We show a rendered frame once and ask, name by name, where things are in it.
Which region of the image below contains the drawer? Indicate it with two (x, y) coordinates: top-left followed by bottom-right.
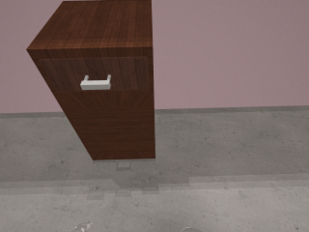
(40, 56), (149, 92)

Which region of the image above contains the cabinet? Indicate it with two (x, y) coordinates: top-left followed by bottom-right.
(26, 0), (155, 160)

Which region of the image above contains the robot left hand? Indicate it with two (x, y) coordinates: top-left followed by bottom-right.
(71, 221), (94, 232)

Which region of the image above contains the handle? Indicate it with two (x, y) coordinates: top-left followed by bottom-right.
(80, 74), (111, 90)

